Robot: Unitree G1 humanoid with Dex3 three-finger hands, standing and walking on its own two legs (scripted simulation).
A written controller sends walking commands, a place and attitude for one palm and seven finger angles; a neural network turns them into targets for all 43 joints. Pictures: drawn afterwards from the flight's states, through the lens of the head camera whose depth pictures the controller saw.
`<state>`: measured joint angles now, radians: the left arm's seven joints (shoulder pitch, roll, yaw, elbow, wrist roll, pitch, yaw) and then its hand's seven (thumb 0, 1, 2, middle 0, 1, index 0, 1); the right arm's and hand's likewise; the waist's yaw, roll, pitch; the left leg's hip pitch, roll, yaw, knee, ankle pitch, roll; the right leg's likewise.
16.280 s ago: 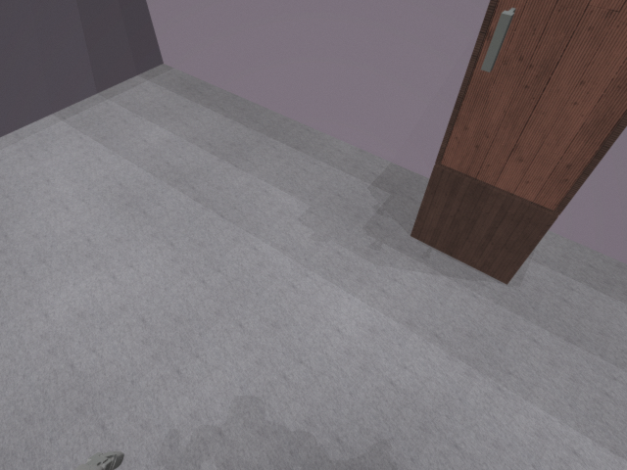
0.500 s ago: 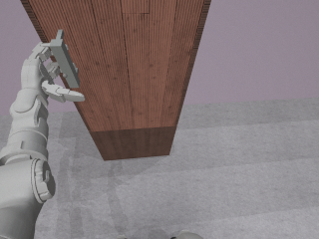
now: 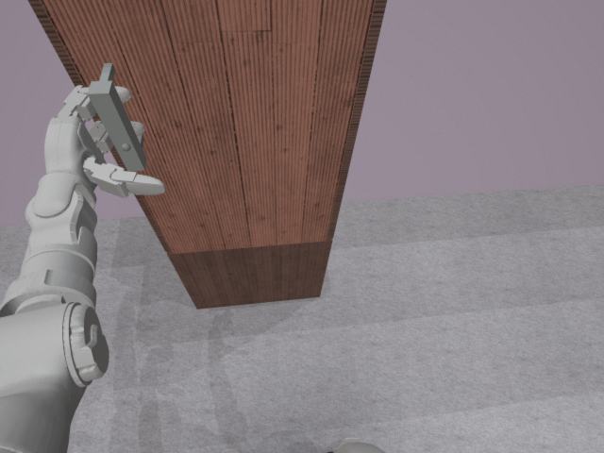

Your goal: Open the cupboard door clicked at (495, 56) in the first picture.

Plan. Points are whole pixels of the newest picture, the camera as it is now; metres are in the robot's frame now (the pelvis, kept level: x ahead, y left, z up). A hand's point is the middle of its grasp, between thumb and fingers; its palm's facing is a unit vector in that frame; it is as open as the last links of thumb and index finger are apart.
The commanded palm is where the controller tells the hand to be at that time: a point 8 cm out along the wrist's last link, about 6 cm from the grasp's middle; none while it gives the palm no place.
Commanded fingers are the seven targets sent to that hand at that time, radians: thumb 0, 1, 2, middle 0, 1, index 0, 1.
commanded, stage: slide the fingers in behind the handle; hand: left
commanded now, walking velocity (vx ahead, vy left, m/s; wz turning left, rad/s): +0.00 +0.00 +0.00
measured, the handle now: (123, 119) +0.54 +0.22 +0.11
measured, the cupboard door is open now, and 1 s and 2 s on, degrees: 0 0 38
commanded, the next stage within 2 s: close the thumb around the handle in 0.06 s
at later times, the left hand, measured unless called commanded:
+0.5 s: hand (130, 147) +0.48 +0.20 +0.12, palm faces +0.06 -1.00 +0.00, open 10.7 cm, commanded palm +0.46 +0.25 +0.11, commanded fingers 0.00 0.51 0.73 -0.37 -1.31 -0.37 -1.31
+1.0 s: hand (131, 145) +0.49 +0.20 +0.12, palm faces +0.04 -1.00 +0.01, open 6.0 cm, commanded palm +0.46 +0.25 +0.11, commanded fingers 0.00 0.90 0.90 -0.40 -1.35 -0.40 -1.35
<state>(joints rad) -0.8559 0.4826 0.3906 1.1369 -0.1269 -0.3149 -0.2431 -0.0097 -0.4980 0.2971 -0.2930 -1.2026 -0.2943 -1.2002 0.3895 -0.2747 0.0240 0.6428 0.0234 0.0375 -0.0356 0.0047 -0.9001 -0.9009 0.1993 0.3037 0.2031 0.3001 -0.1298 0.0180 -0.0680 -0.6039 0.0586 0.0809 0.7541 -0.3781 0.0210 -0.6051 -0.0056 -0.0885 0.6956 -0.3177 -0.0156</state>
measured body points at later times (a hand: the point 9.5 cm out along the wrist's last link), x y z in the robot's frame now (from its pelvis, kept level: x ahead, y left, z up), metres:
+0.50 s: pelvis +0.00 +0.00 +0.00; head +0.08 +0.01 +0.44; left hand +0.48 +0.25 +0.12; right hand +0.03 -0.26 -0.12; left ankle -0.01 +0.10 -0.71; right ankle +0.01 -0.11 -0.71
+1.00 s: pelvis +0.00 +0.00 +0.00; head +0.08 +0.01 +0.44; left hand +0.48 +0.25 +0.12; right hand +0.02 -0.27 -0.11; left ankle -0.01 +0.10 -0.71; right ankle +0.01 -0.11 -0.71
